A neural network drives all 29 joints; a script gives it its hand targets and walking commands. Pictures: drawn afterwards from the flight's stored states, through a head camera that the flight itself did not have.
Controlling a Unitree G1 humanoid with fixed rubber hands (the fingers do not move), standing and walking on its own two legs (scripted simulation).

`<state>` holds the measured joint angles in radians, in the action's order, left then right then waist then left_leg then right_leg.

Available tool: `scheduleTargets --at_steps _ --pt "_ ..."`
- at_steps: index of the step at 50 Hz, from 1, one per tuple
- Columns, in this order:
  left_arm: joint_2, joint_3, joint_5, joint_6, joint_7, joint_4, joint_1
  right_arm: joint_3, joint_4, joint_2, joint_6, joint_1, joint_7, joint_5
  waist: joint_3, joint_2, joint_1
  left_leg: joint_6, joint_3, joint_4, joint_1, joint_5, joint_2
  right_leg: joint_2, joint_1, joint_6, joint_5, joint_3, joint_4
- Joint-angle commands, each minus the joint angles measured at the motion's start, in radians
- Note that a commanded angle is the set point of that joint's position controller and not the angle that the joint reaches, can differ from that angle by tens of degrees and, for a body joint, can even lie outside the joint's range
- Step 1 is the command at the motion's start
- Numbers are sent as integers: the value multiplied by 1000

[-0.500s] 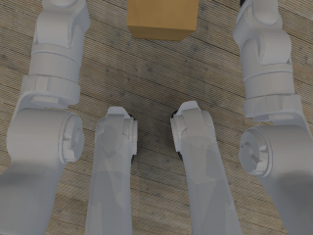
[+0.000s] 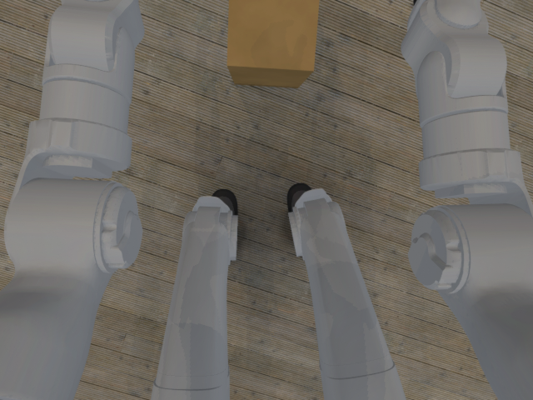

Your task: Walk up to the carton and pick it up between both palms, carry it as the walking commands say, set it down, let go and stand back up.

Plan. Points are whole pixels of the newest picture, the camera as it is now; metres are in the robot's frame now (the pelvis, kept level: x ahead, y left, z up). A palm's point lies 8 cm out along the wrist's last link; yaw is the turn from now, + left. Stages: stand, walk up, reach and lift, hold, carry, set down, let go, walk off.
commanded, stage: set down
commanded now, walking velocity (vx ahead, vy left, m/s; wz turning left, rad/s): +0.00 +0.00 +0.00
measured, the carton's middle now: (271, 18) +0.63 -0.05 -0.48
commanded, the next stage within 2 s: let go in 0.26 s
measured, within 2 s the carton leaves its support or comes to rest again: neither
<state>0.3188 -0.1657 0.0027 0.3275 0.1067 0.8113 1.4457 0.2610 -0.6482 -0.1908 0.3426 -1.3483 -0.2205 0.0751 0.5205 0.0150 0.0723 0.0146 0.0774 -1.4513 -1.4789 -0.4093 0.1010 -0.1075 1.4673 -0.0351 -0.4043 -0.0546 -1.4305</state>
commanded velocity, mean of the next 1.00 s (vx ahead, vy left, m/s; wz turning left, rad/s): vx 0.00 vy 0.00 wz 0.00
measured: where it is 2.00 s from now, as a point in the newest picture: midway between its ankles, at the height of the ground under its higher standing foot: (265, 237)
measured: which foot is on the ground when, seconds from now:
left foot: down 0.00-1.00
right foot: down 0.00-1.00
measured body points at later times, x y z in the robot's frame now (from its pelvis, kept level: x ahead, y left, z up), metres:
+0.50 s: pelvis +0.07 +0.00 +0.09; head +0.38 +0.00 +0.42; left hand +0.57 +0.14 -0.05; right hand +0.54 -0.20 -0.04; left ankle +0.13 +0.11 -0.56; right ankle +0.13 -0.12 -0.56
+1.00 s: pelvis +0.12 -0.03 +0.16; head +0.29 -0.02 +0.58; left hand +0.40 +0.18 +0.05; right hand +0.36 -0.25 +0.06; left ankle +0.13 +0.11 -0.56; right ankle +0.13 -0.12 -0.56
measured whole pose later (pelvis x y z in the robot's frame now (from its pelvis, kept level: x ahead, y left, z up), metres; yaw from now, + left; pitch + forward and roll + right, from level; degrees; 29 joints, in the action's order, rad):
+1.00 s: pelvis +0.12 -0.03 +0.16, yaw +0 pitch +21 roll +1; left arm 0.09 -0.17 0.11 0.01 0.04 0.52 0.12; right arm 0.09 -0.44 -0.15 0.02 -0.01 0.04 -0.02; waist 0.00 -0.03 0.04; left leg 0.02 0.10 -0.58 -0.71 -0.25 0.05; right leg -0.08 0.73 0.03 -0.25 -0.10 -0.62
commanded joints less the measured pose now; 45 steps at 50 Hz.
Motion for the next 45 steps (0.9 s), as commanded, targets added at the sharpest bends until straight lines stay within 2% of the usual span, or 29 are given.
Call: scheduleTargets --at_steps 1,2,4,5,6,7,9,10,12,13,15,16,17,18,19,23,24,25,26,27,28,29,30,31,32,33,36,39,45 --pt "130 -14 4 -3 2 -146 322 21 140 -102 -23 -240 9 -23 -1942 44 44 -11 -74 279 829 128 5 -12 -597 -20 126 164 277" --pt "102 -5 2 1 -4 -191 325 17 188 -115 -26 -250 10 -6 -1964 79 39 -3 -96 282 862 183 11 -10 -644 -13 174 138 303" --pt "125 -1 -28 5 -7 -263 351 12 238 -145 -25 -238 17 -13 -2019 48 66 -3 -87 325 919 217 8 -9 -725 -11 218 145 341" --pt "103 -4 -20 8 -14 -199 350 1 191 -114 -18 -254 29 -4 -1921 24 50 -9 -84 342 879 202 6 -6 -691 -13 197 151 358" --pt "100 4 -19 5 -15 -211 328 24 219 -133 -31 -221 29 -28 -1971 40 93 -9 -68 359 961 240 1 -7 -707 -14 234 155 372" --pt "90 -6 0 7 -25 -88 287 17 105 -98 -27 -182 39 -13 -1797 78 70 -6 -64 366 895 216 -10 5 -590 -8 193 147 378" --pt "67 -44 41 -23 -31 -54 220 45 36 -74 -56 -104 53 -68 -1719 24 76 -8 -53 408 891 225 -17 9 -609 -15 207 146 423" --pt "40 -56 53 -36 -42 -4 189 47 18 -68 -74 -91 62 -62 -1695 58 52 -3 -63 413 887 240 -10 13 -597 -19 215 134 437" --pt "12 -77 94 -83 -46 27 171 95 -13 -66 -122 -72 79 -107 -1610 96 76 8 -52 425 862 341 -17 20 -535 -15 303 130 450" --pt "-3 -87 88 -107 -53 25 185 97 -22 -25 -150 -82 91 -118 -1595 44 84 6 -44 417 854 351 -11 16 -518 -18 295 142 456" --pt "-21 -134 165 -145 -48 137 32 129 -62 -21 -188 14 105 -179 -1429 59 48 4 -20 487 837 409 -28 16 -428 -21 325 128 501" --pt "-58 -144 181 -164 -42 93 34 136 -61 -16 -211 54 119 -205 -1477 102 70 16 -32 475 848 476 -23 15 -417 -7 368 119 503" --pt "-58 -170 224 -179 -23 85 -55 121 -38 -3 -217 104 131 -228 -1529 107 23 10 -20 500 919 527 -26 17 -417 -13 375 119 512" --pt "-69 -152 228 -188 -3 46 -102 130 -19 -40 -229 132 156 -246 -1608 115 46 17 -12 497 1007 618 -36 10 -415 -5 400 122 540" --pt "-80 -177 258 -192 20 -5 -132 120 -17 -43 -226 165 166 -261 -1645 145 15 27 2 494 1094 692 -44 10 -393 5 387 112 545" --pt "-148 -78 215 -210 61 -251 -321 12 132 -83 -231 375 229 -250 -1762 100 23 32 16 519 1232 872 -59 9 -499 29 487 88 590" --pt "-166 -85 216 -199 63 -261 -395 12 138 -70 -225 437 233 -262 -1752 45 64 23 43 535 1271 911 -56 -5 -525 20 509 113 588" --pt "-163 -73 218 -202 63 -318 -430 1 170 -99 -234 476 240 -246 -1760 96 29 22 29 552 1302 926 -54 6 -547 24 525 94 604" --pt "-164 -49 189 -199 56 -288 -373 0 109 -107 -231 446 242 -235 -1614 65 46 23 31 562 1218 863 -57 14 -463 18 467 105 622" --pt "-182 -39 203 -201 57 -376 -556 -20 206 -77 -239 611 246 -223 -1745 56 54 18 14 569 1290 886 -46 16 -628 20 558 89 627" --pt "-158 -42 169 -196 50 -374 -464 -39 182 -100 -235 515 250 -177 -1583 31 28 12 16 578 1165 837 -53 25 -568 20 545 73 633" --pt "-168 -27 146 -209 47 -405 -446 -42 188 -80 -249 537 248 -165 -1592 28 64 12 14 582 1136 806 -52 31 -614 27 573 63 637" --pt "-210 -2 141 -206 35 -427 -626 -77 245 -52 -250 702 255 -147 -1681 47 57 12 -7 589 1182 857 -44 42 -744 13 730 58 631" --pt "-133 -41 120 -216 36 -430 -462 -80 244 -78 -254 509 252 -114 -1588 9 14 5 -10 578 987 731 -37 63 -735 12 739 24 616" --pt "-198 -5 149 -215 29 -415 -849 -101 251 -18 -249 903 252 -152 -1761 -34 61 14 -34 627 1085 816 -25 61 -1037 -4 917 36 606" --pt "-132 -18 111 -219 17 -400 -710 -104 289 -58 -254 705 252 -106 -1658 -53 12 6 -49 632 848 678 -21 85 -1036 -4 941 -7 603" --pt "-181 -13 144 -238 -1 -323 -1037 -106 219 8 -262 1030 264 -132 -1491 -71 16 17 -82 760 655 529 -6 120 -1335 -13 1085 -33 642" --pt "-156 -22 141 -276 -26 -318 -1123 -105 199 -13 -292 1167 269 -125 -1370 -34 -29 7 -79 791 769 529 -15 120 -1250 -25 998 -32 698" --pt "-98 -37 113 -357 -63 -448 -1251 -138 360 -27 -362 1262 264 -93 -1247 -93 -71 -15 -70 863 904 457 -19 122 -1372 -32 928 -46 777"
